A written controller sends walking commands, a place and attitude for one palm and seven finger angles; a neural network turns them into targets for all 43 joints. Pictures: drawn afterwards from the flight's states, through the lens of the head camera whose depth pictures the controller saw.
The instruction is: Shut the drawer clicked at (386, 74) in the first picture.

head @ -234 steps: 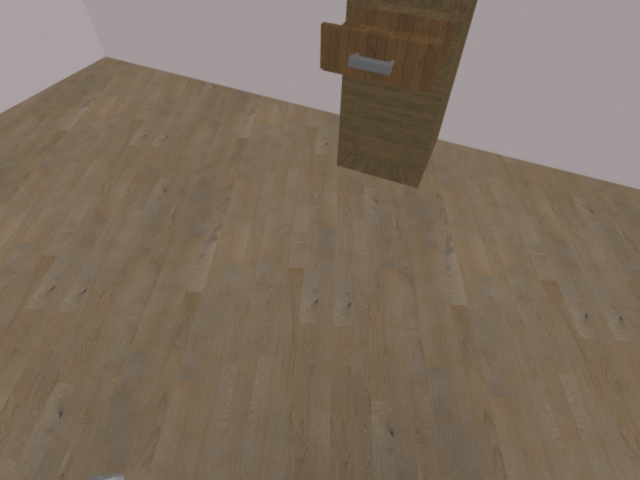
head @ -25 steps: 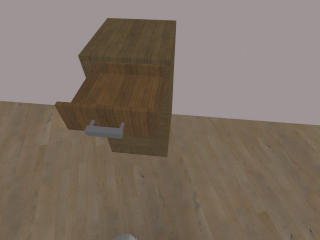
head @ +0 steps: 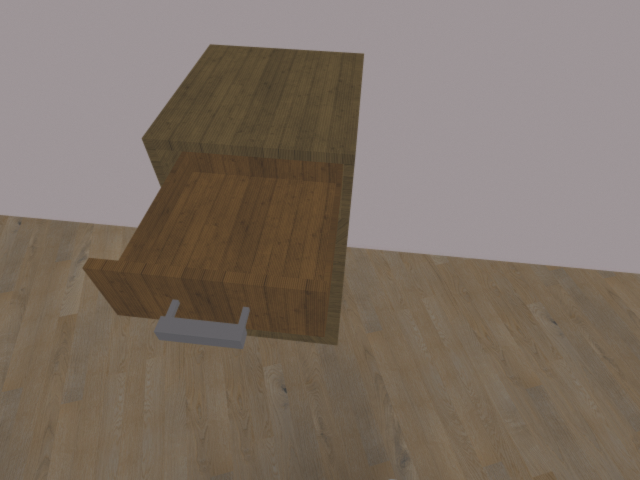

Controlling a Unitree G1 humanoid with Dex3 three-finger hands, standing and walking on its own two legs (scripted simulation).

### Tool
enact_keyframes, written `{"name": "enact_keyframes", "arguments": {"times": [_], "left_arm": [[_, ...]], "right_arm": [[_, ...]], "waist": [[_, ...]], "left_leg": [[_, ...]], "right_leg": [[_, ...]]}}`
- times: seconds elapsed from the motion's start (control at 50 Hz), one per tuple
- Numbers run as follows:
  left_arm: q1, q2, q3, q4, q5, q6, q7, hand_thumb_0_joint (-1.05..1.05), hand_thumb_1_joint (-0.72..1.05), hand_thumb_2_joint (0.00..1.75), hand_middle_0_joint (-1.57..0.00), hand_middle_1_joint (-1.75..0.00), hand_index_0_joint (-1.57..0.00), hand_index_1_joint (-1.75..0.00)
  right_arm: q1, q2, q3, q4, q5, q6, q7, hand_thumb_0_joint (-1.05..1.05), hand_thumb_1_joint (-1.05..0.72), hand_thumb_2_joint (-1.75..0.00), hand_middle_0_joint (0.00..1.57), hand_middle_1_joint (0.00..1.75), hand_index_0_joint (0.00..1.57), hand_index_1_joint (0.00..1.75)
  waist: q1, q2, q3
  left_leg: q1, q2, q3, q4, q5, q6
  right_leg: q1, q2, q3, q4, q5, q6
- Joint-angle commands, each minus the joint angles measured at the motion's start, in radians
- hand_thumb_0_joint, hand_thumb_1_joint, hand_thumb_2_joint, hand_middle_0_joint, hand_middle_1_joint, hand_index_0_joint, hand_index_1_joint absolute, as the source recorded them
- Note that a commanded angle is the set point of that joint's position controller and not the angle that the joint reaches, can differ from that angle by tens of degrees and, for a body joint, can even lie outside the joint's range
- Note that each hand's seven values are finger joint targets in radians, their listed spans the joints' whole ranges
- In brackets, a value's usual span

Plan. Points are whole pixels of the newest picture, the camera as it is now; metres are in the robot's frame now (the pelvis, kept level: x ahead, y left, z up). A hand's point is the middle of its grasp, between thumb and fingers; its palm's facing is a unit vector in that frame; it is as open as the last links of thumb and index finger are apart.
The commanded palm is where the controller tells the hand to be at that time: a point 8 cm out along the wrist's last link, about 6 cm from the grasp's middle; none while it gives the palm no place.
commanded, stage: come to a stop and stand still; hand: left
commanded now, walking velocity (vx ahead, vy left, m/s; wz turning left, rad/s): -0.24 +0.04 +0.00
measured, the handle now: (205, 320) +0.35 +0.21 -0.07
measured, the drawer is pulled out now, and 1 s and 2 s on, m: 0.30 0.30 0.30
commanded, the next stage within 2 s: look again from close up in 1.24 s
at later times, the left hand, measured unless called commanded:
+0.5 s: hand out of the picture +0.05 +0.21 -0.18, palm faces +0.09 -0.97 -0.24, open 7.3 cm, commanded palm none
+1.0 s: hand out of the picture -0.02 +0.16 -0.17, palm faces +0.01 -0.97 -0.23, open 7.4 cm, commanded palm none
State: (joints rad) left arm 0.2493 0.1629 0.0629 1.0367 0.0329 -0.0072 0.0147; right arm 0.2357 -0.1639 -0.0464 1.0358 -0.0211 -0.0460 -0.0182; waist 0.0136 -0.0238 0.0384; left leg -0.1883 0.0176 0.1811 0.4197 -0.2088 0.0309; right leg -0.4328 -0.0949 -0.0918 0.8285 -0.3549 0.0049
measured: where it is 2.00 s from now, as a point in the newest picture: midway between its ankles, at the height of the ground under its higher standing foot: outside the picture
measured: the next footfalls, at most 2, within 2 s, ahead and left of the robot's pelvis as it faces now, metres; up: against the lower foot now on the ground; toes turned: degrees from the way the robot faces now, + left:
right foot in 0.08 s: +0.11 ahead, -0.11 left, +0.00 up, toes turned -6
left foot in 0.50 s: +0.04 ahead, +0.13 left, +0.00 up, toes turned +2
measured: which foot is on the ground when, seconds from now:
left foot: down 0.00-0.12, up 0.14-0.48, down 0.50-1.00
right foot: up 0.00-0.06, down 0.08-0.50, up 0.52-0.84, down 0.86-1.00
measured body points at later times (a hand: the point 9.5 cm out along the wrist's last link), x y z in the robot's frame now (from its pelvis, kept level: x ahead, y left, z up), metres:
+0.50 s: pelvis +0.00 +0.01 -0.01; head +0.03 +0.02 +0.44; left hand +0.05 +0.26 -0.16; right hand +0.07 -0.23 -0.15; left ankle +0.00 +0.14 -0.74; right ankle +0.07 -0.11 -0.74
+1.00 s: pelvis -0.01 -0.01 -0.01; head +0.01 -0.03 +0.44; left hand -0.02 +0.21 -0.16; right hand +0.00 -0.24 -0.17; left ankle -0.01 +0.12 -0.73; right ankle -0.04 -0.09 -0.74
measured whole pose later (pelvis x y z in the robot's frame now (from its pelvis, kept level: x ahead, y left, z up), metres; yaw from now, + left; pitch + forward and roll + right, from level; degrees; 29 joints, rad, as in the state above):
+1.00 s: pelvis -0.01 -0.01 -0.01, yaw +1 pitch +1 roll +0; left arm 0.33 0.13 0.00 1.05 0.03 -0.01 0.04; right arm 0.27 -0.18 -0.03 1.05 -0.02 0.02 -0.02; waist -0.02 0.05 0.03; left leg -0.32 0.04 0.01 0.63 -0.30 0.00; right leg -0.22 0.04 -0.06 0.55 -0.35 -0.06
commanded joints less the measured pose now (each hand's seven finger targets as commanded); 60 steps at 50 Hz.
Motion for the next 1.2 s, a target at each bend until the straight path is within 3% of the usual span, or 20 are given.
{"name": "enact_keyframes", "arguments": {"times": [0.0,0.02,0.06,0.1,0.2,0.32,0.42,0.44,0.48,0.52,0.6,0.74,0.78,0.8,0.82,0.86,0.88,0.9,1.04,1.18], "left_arm": [[0.123,0.008,-0.015,-0.011,-0.002,-0.013,-0.003,0.0,0.9,0.9,-0.2,-0.3,-0.2,-0.3],[0.154,0.033,-0.015,0.001,-0.003,-0.021,0.004,0.0,0.9,0.9,-0.2,-0.3,-0.2,-0.3],[0.123,0.164,-0.01,-0.001,-0.009,-0.037,0.015,0.0,0.9,0.9,-0.2,-0.3,-0.2,-0.3],[0.068,0.185,-0.002,-0.015,-0.016,-0.032,0.022,0.0,0.9,0.9,-0.2,-0.3,-0.2,-0.3],[0.067,0.186,0.019,-0.012,-0.011,-0.012,0.043,0.0,0.9,0.9,-0.2,-0.3,-0.2,-0.3],[-0.008,0.194,0.03,-0.063,-0.003,0.011,0.04,0.0,0.9,0.9,-0.2,-0.3,-0.2,-0.3],[-0.05,0.189,0.029,-0.07,-0.003,0.024,0.03,0.0,0.9,0.9,-0.2,-0.3,-0.2,-0.3],[-0.053,0.162,0.018,-0.063,-0.011,0.027,0.027,0.0,0.9,0.9,-0.2,-0.3,-0.2,-0.3],[-0.013,0.057,-0.008,-0.067,-0.025,0.032,0.017,0.0,0.9,0.9,-0.2,-0.3,-0.2,-0.3],[-0.026,0.067,-0.003,-0.043,-0.008,0.041,0.011,0.0,0.9,0.9,-0.2,-0.3,-0.2,-0.3],[0.067,0.082,0.001,0.014,-0.008,0.031,-0.008,0.0,0.9,0.9,-0.2,-0.3,-0.2,-0.3],[0.058,0.04,-0.022,0.016,-0.02,0.023,-0.003,0.0,0.9,0.9,-0.2,-0.3,-0.2,-0.3],[0.124,0.035,-0.023,0.05,-0.022,0.013,0.001,0.0,0.9,0.9,-0.2,-0.3,-0.2,-0.3],[0.123,0.204,-0.05,-0.008,-0.007,0.003,0.005,0.0,0.9,0.9,-0.2,-0.3,-0.2,-0.3],[0.18,0.117,-0.039,-0.008,-0.003,0.012,0.007,0.0,0.9,0.9,-0.2,-0.3,-0.2,-0.3],[0.141,0.143,-0.044,-0.026,0.0,-0.001,0.014,0.0,0.9,0.9,-0.2,-0.3,-0.2,-0.3],[0.103,0.144,-0.039,-0.037,-0.007,-0.016,0.021,0.0,0.9,0.9,-0.2,-0.3,-0.2,-0.3],[0.102,0.134,-0.048,-0.041,-0.011,-0.027,0.027,0.0,0.9,0.9,-0.2,-0.3,-0.2,-0.3],[0.123,0.11,-0.042,-0.027,-0.021,-0.034,0.04,0.0,0.9,0.9,-0.2,-0.3,-0.2,-0.3],[0.111,0.121,-0.04,-0.018,-0.021,-0.022,0.041,0.0,0.9,0.9,-0.2,-0.3,-0.2,-0.3]], "right_arm": [[0.018,-0.108,-0.012,-0.018,-0.002,0.009,-0.001,0.0,-0.9,-0.9,0.2,0.3,0.2,0.3],[0.017,-0.09,-0.003,-0.011,0.004,0.009,-0.001,0.0,-0.9,-0.9,0.2,0.3,0.2,0.3],[0.086,-0.031,0.012,-0.002,0.015,0.019,0.004,0.0,-0.9,-0.9,0.2,0.3,0.2,0.3],[0.09,-0.044,0.004,0.017,0.013,0.051,-0.001,0.0,-0.9,-0.9,0.2,0.3,0.2,0.3],[0.064,-0.061,-0.012,0.012,0.017,0.077,-0.015,0.0,-0.9,-0.9,0.2,0.3,0.2,0.3],[0.043,-0.061,-0.025,-0.03,0.015,0.096,-0.003,0.0,-0.9,-0.9,0.2,0.3,0.2,0.3],[0.119,-0.04,-0.011,-0.017,0.012,0.071,0.002,0.0,-0.9,-0.9,0.2,0.3,0.2,0.3],[0.146,-0.04,-0.006,0.001,0.012,0.061,0.002,0.0,-0.9,-0.9,0.2,0.3,0.2,0.3],[0.107,-0.139,-0.009,-0.021,-0.008,0.043,-0.002,0.0,-0.9,-0.9,0.2,0.3,0.2,0.3],[-0.011,-0.167,-0.01,-0.051,-0.013,0.041,-0.012,0.0,-0.9,-0.9,0.2,0.3,0.2,0.3],[-0.02,-0.127,0.001,-0.037,-0.002,0.028,-0.029,0.0,-0.9,-0.9,0.2,0.3,0.2,0.3],[0.086,-0.155,-0.017,0.028,-0.006,0.034,-0.033,0.0,-0.9,-0.9,0.2,0.3,0.2,0.3],[0.088,-0.148,-0.016,0.041,0.002,0.035,-0.032,0.0,-0.9,-0.9,0.2,0.3,0.2,0.3],[-0.019,-0.167,-0.017,-0.04,-0.013,0.051,-0.023,0.0,-0.9,-0.9,0.2,0.3,0.2,0.3],[-0.063,-0.143,-0.022,-0.077,-0.006,0.036,-0.017,0.0,-0.9,-0.9,0.2,0.3,0.2,0.3],[-0.007,-0.073,-0.007,-0.08,0.003,0.045,-0.009,0.0,-0.9,-0.9,0.2,0.3,0.2,0.3],[0.02,-0.058,0.002,-0.068,-0.004,0.048,-0.007,0.0,-0.9,-0.9,0.2,0.3,0.2,0.3],[0.029,-0.062,0.01,-0.069,-0.008,0.049,-0.002,0.0,-0.9,-0.9,0.2,0.3,0.2,0.3],[0.065,-0.064,0.021,-0.003,0.006,0.029,-0.014,0.0,-0.9,-0.9,0.2,0.3,0.2,0.3],[0.029,-0.072,0.022,0.019,0.01,0.046,-0.015,0.0,-0.9,-0.9,0.2,0.3,0.2,0.3]], "waist": [[0.032,0.081,0.029],[0.052,0.023,0.004],[-0.005,-0.161,-0.039],[-0.007,-0.229,-0.051],[0.03,-0.1,-0.101],[0.014,-0.146,-0.104],[-0.03,-0.156,-0.096],[-0.043,-0.109,-0.079],[-0.027,0.242,-0.004],[-0.012,0.28,0.075],[0.009,0.137,0.057],[-0.039,0.19,-0.019],[-0.011,0.16,-0.053],[-0.005,0.137,0.047],[0.037,0.106,0.05],[-0.022,-0.023,-0.052],[-0.032,-0.218,-0.041],[-0.026,-0.276,-0.046],[-0.026,0.0,-0.04],[-0.022,-0.001,0.021]], "left_leg": [[-0.156,0.224,-0.166,-0.101,0.019,0.098],[-0.147,0.169,-0.119,-0.022,0.023,0.047],[-0.153,0.049,-0.062,0.086,-0.193,-0.051],[-0.087,0.049,-0.083,0.207,-0.271,-0.064],[-0.233,0.019,-0.154,0.461,-0.331,-0.078],[-0.196,0.004,-0.168,0.484,-0.258,-0.088],[0.021,-0.007,-0.115,0.11,-0.065,-0.064],[0.099,0.005,-0.123,-0.011,-0.001,-0.057],[-0.08,0.255,-0.449,-0.256,-0.229,0.026],[-0.265,0.302,-0.539,-0.369,-0.437,0.083],[-0.083,0.231,-0.37,-0.284,-0.17,0.088],[0.08,0.252,-0.353,-0.16,0.208,0.121],[0.048,0.211,-0.319,-0.093,0.226,0.088],[-0.088,0.083,-0.229,-0.078,-0.081,0.049],[-0.156,0.113,-0.241,-0.026,-0.284,-0.005],[-0.09,0.015,-0.16,0.167,-0.131,-0.035],[-0.148,0.009,-0.163,0.236,-0.098,-0.034],[-0.17,0.009,-0.158,0.261,-0.11,-0.031],[-0.021,0.051,-0.175,0.115,0.141,-0.01],[-0.009,0.056,-0.174,0.066,0.071,-0.018]], "right_leg": [[0.233,0.032,-0.012,-0.256,0.139,0.01],[0.3,0.012,0.024,-0.383,0.226,0.013],[0.306,-0.251,0.292,-0.501,0.504,-0.086],[0.233,-0.27,0.294,-0.522,0.665,-0.159],[0.426,-0.288,0.228,-0.411,1.117,-0.228],[0.319,-0.235,0.171,-0.466,0.788,-0.206],[0.161,-0.147,0.161,-0.484,0.223,-0.128],[0.093,-0.104,0.144,-0.458,0.066,-0.086],[0.051,0.043,0.044,-0.262,-0.07,0.0],[0.096,0.062,0.092,-0.073,-0.061,0.004],[-0.003,0.068,0.118,0.076,0.005,0.013],[0.097,0.061,0.073,-0.205,-0.083,0.014],[0.226,0.072,0.053,-0.393,0.083,0.01],[0.207,0.099,0.03,-0.321,-0.018,-0.037],[0.131,0.043,0.131,-0.413,-0.065,-0.042],[0.105,-0.058,0.271,-0.524,-0.07,-0.082],[0.134,-0.074,0.304,-0.567,-0.053,-0.092],[0.194,-0.092,0.322,-0.563,0.09,-0.105],[0.284,-0.037,0.172,-0.395,0.641,-0.049],[0.266,-0.033,0.171,-0.452,0.471,-0.033]]}}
